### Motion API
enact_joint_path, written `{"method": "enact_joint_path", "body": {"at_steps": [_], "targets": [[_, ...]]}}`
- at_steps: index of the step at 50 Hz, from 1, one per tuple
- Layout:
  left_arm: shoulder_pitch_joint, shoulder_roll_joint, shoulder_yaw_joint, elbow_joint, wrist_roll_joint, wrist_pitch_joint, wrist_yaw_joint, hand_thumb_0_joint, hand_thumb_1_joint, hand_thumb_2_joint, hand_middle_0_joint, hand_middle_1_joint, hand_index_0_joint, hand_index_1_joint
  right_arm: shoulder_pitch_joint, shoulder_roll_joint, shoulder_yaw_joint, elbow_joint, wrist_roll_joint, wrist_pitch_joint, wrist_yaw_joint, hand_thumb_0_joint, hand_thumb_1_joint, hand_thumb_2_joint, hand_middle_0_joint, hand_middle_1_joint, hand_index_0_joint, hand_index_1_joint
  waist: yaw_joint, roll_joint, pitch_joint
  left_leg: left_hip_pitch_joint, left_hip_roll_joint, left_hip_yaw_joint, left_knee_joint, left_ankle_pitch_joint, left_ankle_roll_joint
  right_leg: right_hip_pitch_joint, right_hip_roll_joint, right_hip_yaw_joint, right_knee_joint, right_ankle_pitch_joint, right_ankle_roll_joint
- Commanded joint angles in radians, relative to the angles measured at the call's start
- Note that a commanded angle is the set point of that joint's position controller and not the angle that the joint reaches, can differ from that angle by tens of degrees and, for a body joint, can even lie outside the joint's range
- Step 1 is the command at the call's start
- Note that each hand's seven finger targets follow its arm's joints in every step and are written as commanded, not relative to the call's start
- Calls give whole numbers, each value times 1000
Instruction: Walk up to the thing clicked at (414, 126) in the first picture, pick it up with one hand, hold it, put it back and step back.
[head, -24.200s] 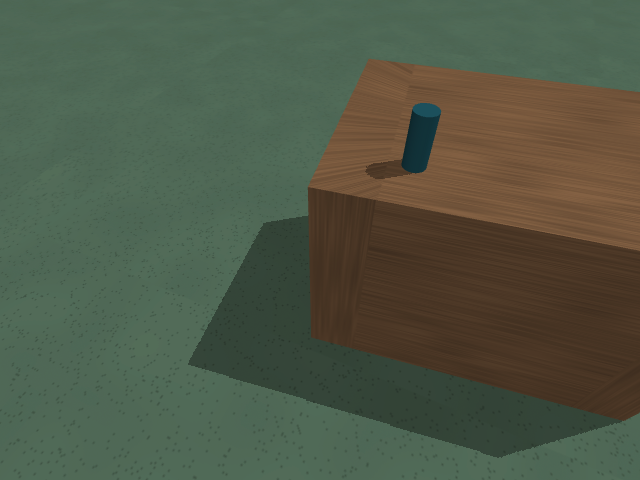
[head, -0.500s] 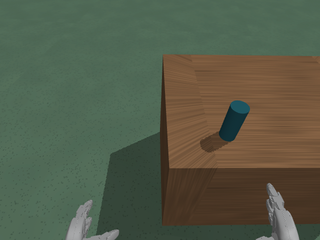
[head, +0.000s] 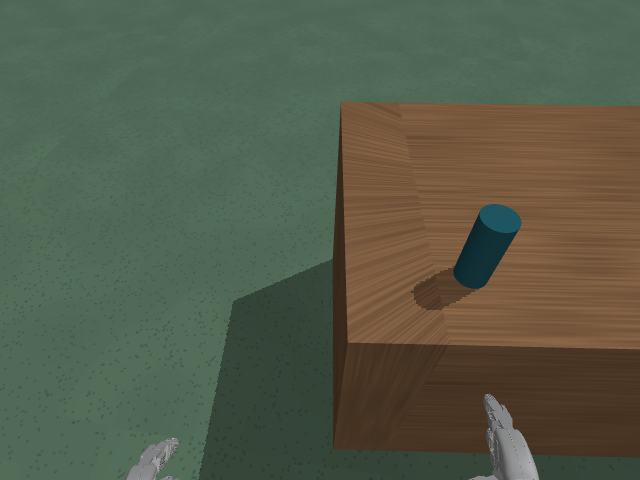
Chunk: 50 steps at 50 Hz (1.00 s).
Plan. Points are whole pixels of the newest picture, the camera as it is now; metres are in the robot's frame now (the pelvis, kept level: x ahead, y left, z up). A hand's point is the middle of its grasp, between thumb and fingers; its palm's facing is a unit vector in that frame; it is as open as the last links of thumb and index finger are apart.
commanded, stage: home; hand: right
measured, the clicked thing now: (484, 248) +0.46 -0.26 +0.00
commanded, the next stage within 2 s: none
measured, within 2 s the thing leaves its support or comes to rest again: neither
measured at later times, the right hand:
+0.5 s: hand out of the picture +0.08 -0.27 -0.14, palm faces -0.07 +0.91 -0.41, open 17.3 cm
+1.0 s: hand out of the picture +0.04 -0.26 -0.15, palm faces -0.09 +0.93 -0.35, open 17.2 cm
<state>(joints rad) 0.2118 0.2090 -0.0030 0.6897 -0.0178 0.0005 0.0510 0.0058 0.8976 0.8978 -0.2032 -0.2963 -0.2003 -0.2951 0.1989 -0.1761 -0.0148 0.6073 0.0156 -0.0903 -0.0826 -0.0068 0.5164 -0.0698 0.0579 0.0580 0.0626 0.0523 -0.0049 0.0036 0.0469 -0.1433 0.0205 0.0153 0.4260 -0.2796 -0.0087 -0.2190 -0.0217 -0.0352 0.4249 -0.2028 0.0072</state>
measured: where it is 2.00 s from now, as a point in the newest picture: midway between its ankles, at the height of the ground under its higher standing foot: outside the picture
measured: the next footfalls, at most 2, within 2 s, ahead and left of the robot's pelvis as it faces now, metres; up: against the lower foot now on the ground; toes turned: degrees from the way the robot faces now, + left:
none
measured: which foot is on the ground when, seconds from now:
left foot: down 0.00-1.00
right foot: down 0.00-1.00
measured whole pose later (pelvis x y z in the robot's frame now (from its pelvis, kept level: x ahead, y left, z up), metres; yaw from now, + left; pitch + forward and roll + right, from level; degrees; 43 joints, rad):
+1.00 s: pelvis -0.02 -0.01 +0.01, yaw +1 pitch -3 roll +0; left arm 0.15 0.35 0.00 1.15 0.02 0.00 -0.01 0.00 0.90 0.90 -0.21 -0.30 -0.20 -0.30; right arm 0.18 -0.36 0.03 1.09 -0.02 -0.01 0.00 0.00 0.50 -0.08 0.06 0.06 0.07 0.05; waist 0.01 0.00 0.03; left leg -0.08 0.03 -0.01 0.35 -0.21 -0.03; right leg -0.13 -0.01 -0.07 0.33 -0.13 -0.01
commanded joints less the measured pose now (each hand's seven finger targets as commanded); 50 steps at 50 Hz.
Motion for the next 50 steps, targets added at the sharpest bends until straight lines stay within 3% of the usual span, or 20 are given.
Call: {"method": "enact_joint_path", "body": {"at_steps": [1,3,5,6,8,10,15,22,28,29,34,37,45,50], "targets": [[-64,134,46,-143,1,-26,11,0,897,901,-201,-298,-200,-299,-92,-98,-23,-136,2,-40,-13,0,541,-59,54,54,54,54,-3,13,-162,-19,-28,28,-42,282,16,115,12,-22,-26,224,-22],[-63,138,46,-143,-2,-19,15,0,897,901,-201,-298,-200,-299,-106,-113,-35,-152,2,-36,-16,0,536,-62,54,55,54,55,-6,23,-175,-17,-28,25,-41,295,13,123,13,-25,-28,230,-23],[-65,131,42,-146,-1,-13,19,0,897,901,-201,-298,-200,-299,-121,-97,-19,-142,4,-33,-14,0,549,-55,53,53,53,53,3,33,-164,-16,-23,20,-48,282,9,114,19,-31,-25,208,-26],[-41,266,84,-39,77,-23,-9,0,897,901,-201,-297,-200,-298,31,-366,-70,37,-66,-9,12,0,588,-32,49,46,49,46,-1,-35,-176,-11,99,-65,4,440,22,110,-75,57,48,314,-37],[-13,260,79,-10,66,-30,-30,0,897,900,-201,-296,-200,-297,21,-347,-68,71,-57,6,35,0,565,-47,52,51,52,51,10,-26,-232,35,105,-68,28,490,32,132,-85,66,49,368,-34],[-33,267,70,28,56,-30,-41,0,897,901,-201,-297,-200,-298,-13,-315,-47,104,-45,10,47,0,553,-53,53,53,53,53,7,-5,-209,18,98,-66,-2,450,27,120,-88,64,39,329,-29],[-81,291,56,137,52,-23,-54,0,897,901,-201,-297,-200,-298,-65,-346,-22,219,-45,23,61,0,553,-53,53,53,53,53,22,6,-70,-63,94,-86,-74,254,30,108,-89,72,-25,165,-24],[-101,325,43,249,45,-19,-55,0,897,901,-201,-297,-200,-298,-84,-395,-11,327,-39,36,65,0,513,-76,57,59,57,59,24,10,-87,-22,99,-100,-109,277,32,167,-95,75,-63,193,-29],[-119,360,37,317,42,-15,-52,0,897,901,-201,-296,-200,-297,-69,-416,-2,387,-37,53,66,0,523,-70,56,58,56,58,13,-3,-32,-37,93,-105,-152,137,28,140,-94,91,-121,79,-31],[-121,360,36,323,42,-16,-53,0,897,900,-201,-296,-200,-297,-69,-423,-2,391,-38,53,65,0,503,-83,58,61,58,61,12,0,-42,-33,97,-105,-149,156,34,156,-99,92,-120,113,-33],[-107,371,36,360,39,-19,-51,0,897,900,-201,-296,-200,-297,-69,-421,2,410,-37,56,66,0,517,-74,56,59,56,59,15,-12,-41,-12,99,-111,-154,133,35,145,-103,98,-140,98,-32],[-116,371,38,374,39,-16,-52,0,897,900,-201,-296,-200,-297,-55,-421,4,421,-37,59,67,0,521,-72,56,58,56,58,14,-11,9,-55,92,-115,-178,53,33,121,-95,102,-161,6,-28],[-111,365,40,391,36,-22,-51,0,897,901,-201,-296,-200,-298,-55,-409,1,426,-35,60,69,0,521,-71,56,58,56,58,14,-11,-15,-32,97,-117,-162,84,34,123,-103,107,-174,21,-28],[-116,360,42,395,35,-25,-50,0,897,901,-201,-296,-200,-297,-59,-404,2,426,-33,59,67,0,510,-78,57,60,57,60,13,-7,-37,-14,103,-119,-159,145,31,143,-106,101,-161,106,-24]]}}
